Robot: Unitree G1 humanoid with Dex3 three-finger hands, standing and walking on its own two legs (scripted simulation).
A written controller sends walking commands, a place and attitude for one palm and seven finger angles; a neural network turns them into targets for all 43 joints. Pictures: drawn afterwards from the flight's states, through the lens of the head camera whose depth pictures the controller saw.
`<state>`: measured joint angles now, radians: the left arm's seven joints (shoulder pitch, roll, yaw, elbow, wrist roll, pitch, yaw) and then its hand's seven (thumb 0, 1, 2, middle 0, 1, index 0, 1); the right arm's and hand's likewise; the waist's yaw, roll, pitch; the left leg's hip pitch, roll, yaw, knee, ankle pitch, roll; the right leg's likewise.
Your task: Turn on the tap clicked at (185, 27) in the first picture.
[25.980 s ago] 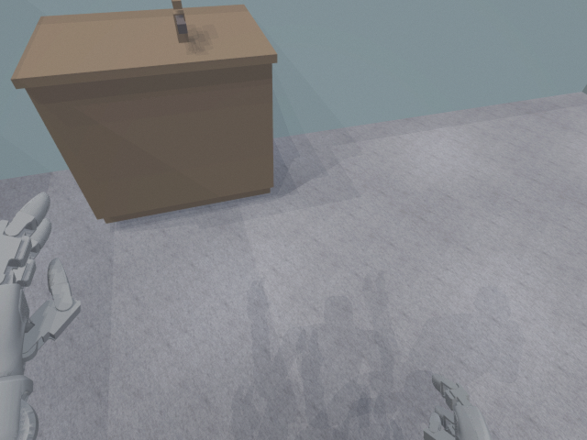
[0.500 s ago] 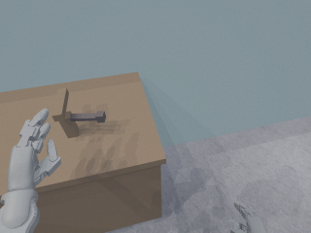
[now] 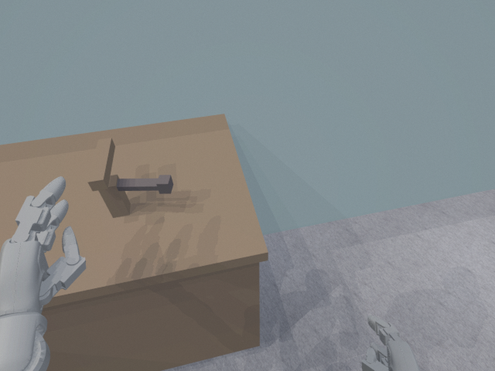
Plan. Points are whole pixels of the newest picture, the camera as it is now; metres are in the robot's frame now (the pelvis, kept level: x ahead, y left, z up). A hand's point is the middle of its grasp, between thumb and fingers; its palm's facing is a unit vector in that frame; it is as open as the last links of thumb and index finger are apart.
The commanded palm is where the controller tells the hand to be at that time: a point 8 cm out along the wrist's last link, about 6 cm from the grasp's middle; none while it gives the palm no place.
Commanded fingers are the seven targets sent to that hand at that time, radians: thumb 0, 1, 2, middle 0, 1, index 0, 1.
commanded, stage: step back with the hand held close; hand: left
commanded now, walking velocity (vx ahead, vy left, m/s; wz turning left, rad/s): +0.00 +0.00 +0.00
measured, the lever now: (165, 184) +0.45 +0.23 +0.05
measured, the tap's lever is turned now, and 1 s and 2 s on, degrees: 77 77 77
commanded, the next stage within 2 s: stop stepping back and stand still in 1.32 s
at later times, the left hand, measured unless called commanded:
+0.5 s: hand (50, 294) +0.16 +0.25 +0.15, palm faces +0.34 -0.83 -0.45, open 7.4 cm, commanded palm +0.11 +0.29 +0.17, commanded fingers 0.00 0.90 0.90 -0.20 -0.30 -0.20 -0.30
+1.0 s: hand (15, 344) +0.10 +0.26 +0.15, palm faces +0.41 -0.82 -0.40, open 7.4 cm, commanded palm +0.05 +0.30 +0.17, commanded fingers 0.00 0.90 0.90 -0.20 -0.30 -0.20 -0.30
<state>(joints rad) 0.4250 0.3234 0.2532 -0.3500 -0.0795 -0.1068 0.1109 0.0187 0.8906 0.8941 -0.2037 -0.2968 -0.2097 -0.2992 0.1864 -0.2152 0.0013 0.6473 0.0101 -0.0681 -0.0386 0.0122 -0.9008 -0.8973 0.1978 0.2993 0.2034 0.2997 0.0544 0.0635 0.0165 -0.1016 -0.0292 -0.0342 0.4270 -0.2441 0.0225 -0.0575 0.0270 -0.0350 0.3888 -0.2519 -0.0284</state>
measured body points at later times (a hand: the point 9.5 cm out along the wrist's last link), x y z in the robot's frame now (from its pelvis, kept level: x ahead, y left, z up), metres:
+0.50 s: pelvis -0.05 +0.02 -0.01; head -0.04 +0.00 +0.44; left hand +0.13 +0.30 +0.18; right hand +0.13 -0.23 -0.09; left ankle +0.00 +0.11 -0.74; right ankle -0.02 -0.10 -0.74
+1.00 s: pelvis -0.10 +0.01 -0.02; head -0.08 +0.02 +0.43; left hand +0.07 +0.30 +0.18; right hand +0.08 -0.22 -0.10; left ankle -0.03 +0.11 -0.73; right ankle -0.02 -0.10 -0.74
